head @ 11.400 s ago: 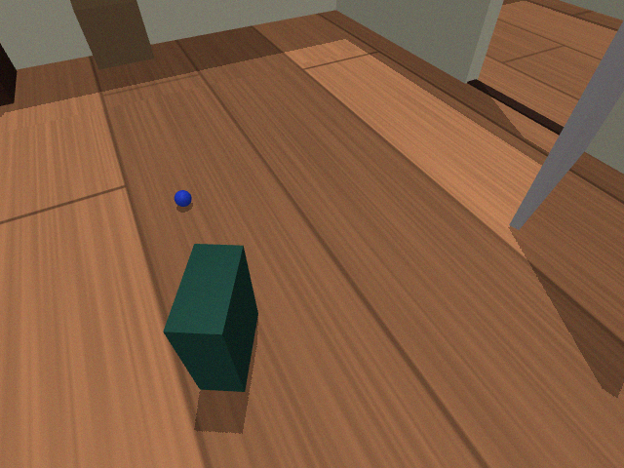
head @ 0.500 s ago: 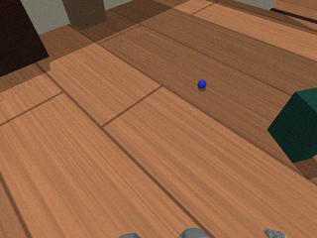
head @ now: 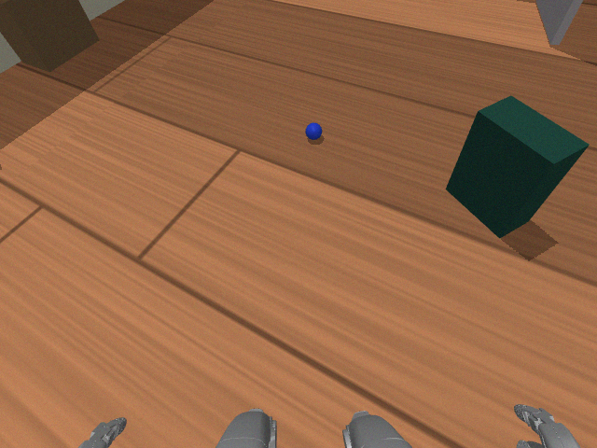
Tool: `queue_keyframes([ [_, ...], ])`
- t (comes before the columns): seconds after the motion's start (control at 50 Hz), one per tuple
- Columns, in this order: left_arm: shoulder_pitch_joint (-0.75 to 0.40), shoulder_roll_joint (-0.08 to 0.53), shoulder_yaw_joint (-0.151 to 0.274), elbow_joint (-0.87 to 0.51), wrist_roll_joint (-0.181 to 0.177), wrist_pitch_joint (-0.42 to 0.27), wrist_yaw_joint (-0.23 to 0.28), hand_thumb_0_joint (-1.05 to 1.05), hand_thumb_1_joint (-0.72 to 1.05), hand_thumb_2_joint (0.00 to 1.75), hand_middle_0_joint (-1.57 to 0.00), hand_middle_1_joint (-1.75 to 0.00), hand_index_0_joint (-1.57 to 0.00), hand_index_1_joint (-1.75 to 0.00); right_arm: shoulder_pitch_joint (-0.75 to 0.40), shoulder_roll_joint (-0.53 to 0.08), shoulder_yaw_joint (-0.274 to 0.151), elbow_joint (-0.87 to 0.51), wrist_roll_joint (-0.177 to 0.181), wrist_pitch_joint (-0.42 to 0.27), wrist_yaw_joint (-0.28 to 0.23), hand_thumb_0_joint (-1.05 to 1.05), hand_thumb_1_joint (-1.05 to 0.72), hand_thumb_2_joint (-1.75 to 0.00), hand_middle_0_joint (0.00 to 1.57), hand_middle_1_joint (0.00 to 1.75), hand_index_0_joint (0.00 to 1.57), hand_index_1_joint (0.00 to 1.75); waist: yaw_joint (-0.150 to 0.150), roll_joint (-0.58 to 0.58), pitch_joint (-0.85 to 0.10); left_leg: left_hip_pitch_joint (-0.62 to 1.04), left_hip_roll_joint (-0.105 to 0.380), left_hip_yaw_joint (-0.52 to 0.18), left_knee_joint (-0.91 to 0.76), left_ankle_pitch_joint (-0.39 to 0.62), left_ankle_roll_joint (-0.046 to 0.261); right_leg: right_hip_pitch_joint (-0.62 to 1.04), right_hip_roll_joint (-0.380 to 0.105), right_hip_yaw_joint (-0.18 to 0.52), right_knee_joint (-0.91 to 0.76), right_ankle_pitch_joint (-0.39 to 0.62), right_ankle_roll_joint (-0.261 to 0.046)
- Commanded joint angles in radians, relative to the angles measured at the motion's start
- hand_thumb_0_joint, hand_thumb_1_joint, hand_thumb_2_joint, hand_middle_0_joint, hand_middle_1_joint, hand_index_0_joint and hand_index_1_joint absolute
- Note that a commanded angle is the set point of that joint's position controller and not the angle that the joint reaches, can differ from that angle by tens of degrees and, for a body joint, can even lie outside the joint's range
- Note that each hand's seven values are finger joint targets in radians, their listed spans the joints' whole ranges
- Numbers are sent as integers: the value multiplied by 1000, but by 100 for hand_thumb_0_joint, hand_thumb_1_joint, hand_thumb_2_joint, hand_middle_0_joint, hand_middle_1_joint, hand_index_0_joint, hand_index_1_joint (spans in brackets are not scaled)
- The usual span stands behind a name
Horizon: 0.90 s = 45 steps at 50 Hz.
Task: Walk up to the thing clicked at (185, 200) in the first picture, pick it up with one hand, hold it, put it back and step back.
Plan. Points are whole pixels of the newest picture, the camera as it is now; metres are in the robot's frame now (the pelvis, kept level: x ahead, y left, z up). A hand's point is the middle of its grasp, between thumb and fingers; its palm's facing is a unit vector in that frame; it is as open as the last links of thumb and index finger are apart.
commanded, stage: walk up
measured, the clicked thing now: (313, 131) +1.50 -0.02 -0.70
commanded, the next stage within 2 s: stand in 1.02 s
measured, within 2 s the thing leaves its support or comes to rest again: neither
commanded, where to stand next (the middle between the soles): +0.06 +0.01 m, yaw -12 degrees
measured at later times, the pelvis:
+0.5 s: pelvis -0.02 +0.02 +0.01, yaw -10 degrees
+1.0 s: pelvis -0.01 +0.03 +0.03, yaw -14 degrees
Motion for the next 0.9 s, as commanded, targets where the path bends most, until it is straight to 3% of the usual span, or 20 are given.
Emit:
queue_keyframes([
  [0.0,25,304,107,-75,6,-3,17,0,90,90,-20,-30,-20,-30,41,-174,-58,-54,-3,-39,-16,0,-90,-90,20,30,20,30,5,-238,-206,64,-46,5,-154,-30,13,111,-205,351,-218,357,-200],
  [0.04,-40,278,101,-83,-9,13,7,0,90,90,-20,-30,-20,-30,138,-155,-59,-7,-7,-58,-16,0,-90,-90,20,30,20,30,-50,-201,-222,264,-77,42,-408,117,22,12,-149,249,-142,313,-144],
  [0.06,-33,228,86,-87,-15,18,4,0,90,90,-20,-30,-20,-30,157,-177,-67,-3,-29,-68,-20,0,-90,-90,20,30,20,30,-59,-127,-220,351,-12,-73,-502,104,51,-94,-108,207,-42,252,-92],
  [0.08,-23,163,69,-92,-19,19,3,0,90,90,-20,-30,-20,-30,123,-277,-88,-20,-42,-75,-25,0,-90,-90,20,30,20,30,-57,132,-195,400,238,-439,-640,32,132,-272,48,95,170,14,-15],
  [0.1,-55,254,90,-75,-7,15,19,0,90,90,-20,-30,-20,-30,95,-345,-107,-36,-19,-77,-18,0,-90,-90,20,30,20,30,-75,184,-170,282,440,-612,-690,139,279,-227,28,52,308,-233,16],
  [0.12,-48,288,98,-57,1,10,20,0,90,90,-20,-30,-20,-30,52,-333,-109,-45,-19,-80,-17,0,-90,-90,20,30,20,30,-45,114,-117,217,453,-602,-688,175,324,-208,-7,69,390,-224,20],
  [0.16,7,267,110,4,-15,11,-1,0,90,90,-20,-30,-20,-30,9,-258,-80,-47,-26,-86,-27,0,-90,-90,20,30,20,30,-3,37,-79,204,270,-325,-617,220,222,-170,-21,45,390,-127,13],
  [0.2,14,246,105,15,-19,10,-27,0,90,90,-20,-30,-20,-30,18,-262,-76,-38,-27,-88,-22,0,-90,-90,20,30,20,30,-14,146,-92,216,211,-202,-599,199,191,-114,-41,-31,244,-103,11],
  [0.26,-10,216,97,20,-11,-1,-44,0,90,90,-20,-30,-20,-30,76,-267,-71,-38,-42,-80,-9,0,-90,-90,20,30,20,30,-48,193,-143,283,217,-171,-569,164,200,-29,-42,-112,39,-178,21],
  [0.32,76,190,95,88,-4,-14,-30,0,90,90,-20,-30,-20,-30,24,-234,-49,-43,-30,-58,1,0,-90,-90,20,30,20,30,23,138,-149,141,178,-69,-430,298,145,249,-2,-187,-289,33,2],
  [0.34,91,221,107,99,4,-23,-20,0,90,90,-20,-30,-20,-30,48,-183,-30,-41,-24,-55,1,0,-90,-90,20,30,20,30,33,60,-163,71,144,-29,-330,299,101,356,-14,-132,-334,73,-13],
  [0.36,107,275,120,94,14,-32,-11,0,90,90,-20,-30,-20,-30,76,-125,-6,-49,-14,-58,-1,0,-90,-90,20,30,20,30,34,-90,-191,-42,91,7,-185,223,48,439,-146,134,-380,71,-57],
  [0.38,58,330,116,79,8,-33,-8,0,90,90,-20,-30,-20,-30,15,-115,-5,-58,-5,-54,-9,0,-90,-90,20,30,20,30,31,-214,-171,-95,15,25,-161,-72,12,317,-352,459,-424,65,-197],
  [0.4,13,344,114,60,7,-31,-14,0,90,90,-20,-30,-20,-30,9,-182,-28,-33,-8,-53,-19,0,-90,-90,20,30,20,30,20,-176,-129,17,37,-30,-102,-135,13,169,-399,484,-409,96,-258],
  [0.5,-120,255,71,80,-15,-22,-17,0,90,90,-20,-30,-20,-30,137,-159,-21,92,-7,-77,-9,0,-90,-90,20,30,20,30,-65,-153,-160,298,16,24,-445,225,37,41,-193,128,-273,202,-97],
  [0.54,-87,194,50,97,-23,-16,-22,0,90,90,-20,-30,-20,-30,71,-227,-28,75,-16,-89,-9,0,-90,-90,20,30,20,30,-32,-13,-172,254,180,-246,-619,114,111,42,-88,30,-169,118,-25],
  [0.56,-55,213,57,136,-25,-14,-18,0,90,90,-20,-30,-20,-30,10,-240,-26,78,-7,-86,-2,0,-90,-90,20,30,20,30,5,21,-149,154,237,-269,-639,36,157,148,-55,-35,-144,-33,-21],
  [0.6,-49,217,56,170,-17,-25,-18,0,90,90,-20,-30,-20,-30,-43,-195,-6,93,-10,-78,2,0,-90,-90,20,30,20,30,25,-42,-129,100,141,-129,-568,81,90,227,-100,62,-289,8,-44],
  [0.64,-110,249,59,175,-21,-31,-22,0,90,90,-20,-30,-20,-30,-27,-172,4,124,-6,-74,2,0,-90,-90,20,30,20,30,-11,-50,-91,146,46,-22,-516,100,30,153,-167,184,-352,55,-76],
  [0.88,-190,197,28,271,-29,-20,-19,0,90,90,-20,-30,-20,-30,-105,-157,8,227,4,-73,-1,0,-90,-90,20,30,20,30,-14,-64,-194,345,95,5,-625,292,42,211,-140,85,-361,349,-27],
])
